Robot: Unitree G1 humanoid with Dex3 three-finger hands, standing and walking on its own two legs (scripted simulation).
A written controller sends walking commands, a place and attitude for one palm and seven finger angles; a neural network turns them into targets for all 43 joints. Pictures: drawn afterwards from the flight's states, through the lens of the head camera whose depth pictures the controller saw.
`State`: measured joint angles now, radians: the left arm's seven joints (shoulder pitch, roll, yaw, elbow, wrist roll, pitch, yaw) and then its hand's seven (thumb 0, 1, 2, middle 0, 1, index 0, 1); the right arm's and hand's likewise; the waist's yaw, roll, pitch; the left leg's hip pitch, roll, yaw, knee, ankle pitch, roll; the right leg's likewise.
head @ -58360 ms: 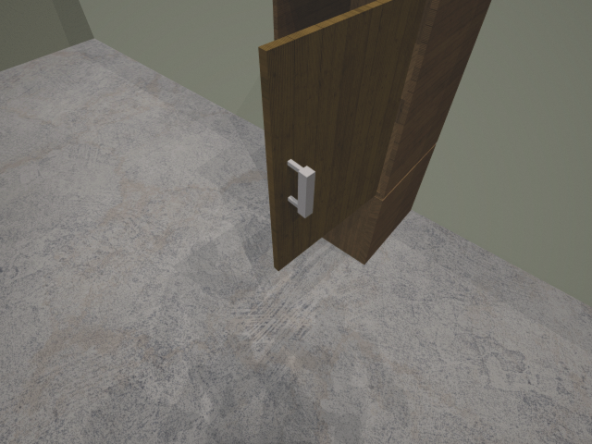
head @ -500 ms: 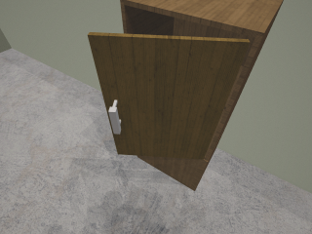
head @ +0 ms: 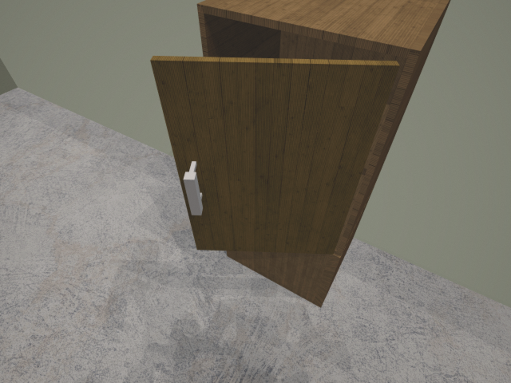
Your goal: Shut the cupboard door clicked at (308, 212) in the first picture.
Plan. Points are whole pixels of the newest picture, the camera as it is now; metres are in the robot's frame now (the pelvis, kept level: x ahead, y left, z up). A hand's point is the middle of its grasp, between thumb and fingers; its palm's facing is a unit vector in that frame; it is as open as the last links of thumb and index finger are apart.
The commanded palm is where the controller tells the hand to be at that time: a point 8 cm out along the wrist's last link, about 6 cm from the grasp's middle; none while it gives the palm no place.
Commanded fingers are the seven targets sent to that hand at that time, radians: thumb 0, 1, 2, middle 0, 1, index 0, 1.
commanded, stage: look again from close up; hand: left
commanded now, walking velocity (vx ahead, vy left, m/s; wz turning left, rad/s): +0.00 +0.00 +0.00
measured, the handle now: (195, 188) +0.53 +0.17 -0.04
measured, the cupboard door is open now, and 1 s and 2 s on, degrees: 29 29 29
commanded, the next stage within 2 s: shuffle to correct the standing spot in 0.48 s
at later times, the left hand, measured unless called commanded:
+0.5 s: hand out of the picture +0.09 +0.21 -0.15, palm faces -0.03 -0.94 -0.33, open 7.4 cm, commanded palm none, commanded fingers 0.00 0.90 0.90 -0.20 -0.30 -0.20 -0.30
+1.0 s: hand out of the picture +0.04 +0.15 -0.19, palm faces +0.02 -0.99 -0.15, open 7.4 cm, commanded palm none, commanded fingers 0.00 0.90 0.90 -0.20 -0.30 -0.20 -0.30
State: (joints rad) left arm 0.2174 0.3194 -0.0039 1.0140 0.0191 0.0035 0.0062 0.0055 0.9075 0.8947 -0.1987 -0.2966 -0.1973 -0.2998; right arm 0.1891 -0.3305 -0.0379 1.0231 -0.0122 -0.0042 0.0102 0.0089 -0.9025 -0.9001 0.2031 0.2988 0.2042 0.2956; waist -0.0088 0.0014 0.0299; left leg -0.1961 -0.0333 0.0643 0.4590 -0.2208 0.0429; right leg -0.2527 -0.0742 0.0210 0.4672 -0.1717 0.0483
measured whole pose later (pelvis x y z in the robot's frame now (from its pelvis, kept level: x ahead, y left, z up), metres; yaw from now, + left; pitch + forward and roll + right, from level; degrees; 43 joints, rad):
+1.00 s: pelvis +0.07 -0.02 +0.00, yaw +0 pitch -2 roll +0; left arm 0.33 0.16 0.00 1.13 0.01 0.01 0.01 0.00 0.91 0.89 -0.20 -0.30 -0.20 -0.30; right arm 0.32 -0.14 0.01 1.18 -0.01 -0.01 -0.01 0.01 -0.91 -0.90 0.20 0.30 0.20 0.30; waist 0.00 -0.03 0.04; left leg -0.13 0.01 0.04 0.52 -0.36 0.01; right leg -0.19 -0.04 0.00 0.52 -0.30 0.03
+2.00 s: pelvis -0.02 -0.02 +0.00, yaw +1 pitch -2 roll +0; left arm 0.35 0.19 0.00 1.04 0.02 0.01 0.02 0.01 0.91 0.89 -0.20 -0.30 -0.20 -0.30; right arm 0.34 -0.20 -0.02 1.06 -0.02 0.01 0.00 0.01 -0.91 -0.90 0.20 0.30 0.20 0.30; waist -0.01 -0.01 0.01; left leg -0.27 0.00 0.03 0.50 -0.21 0.02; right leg -0.30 -0.03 0.00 0.49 -0.20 0.01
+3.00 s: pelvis +0.05 -0.02 +0.00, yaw +0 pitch -1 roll +0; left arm 0.36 0.16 0.02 1.08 0.02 -0.02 0.01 0.00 0.91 0.90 -0.20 -0.30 -0.19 -0.30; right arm 0.33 -0.13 -0.02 1.11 -0.01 -0.02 -0.01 0.01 -0.91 -0.90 0.20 0.30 0.20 0.30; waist 0.00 -0.03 0.00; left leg -0.18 0.01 0.04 0.52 -0.33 0.01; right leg -0.24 -0.01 0.02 0.54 -0.29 0.01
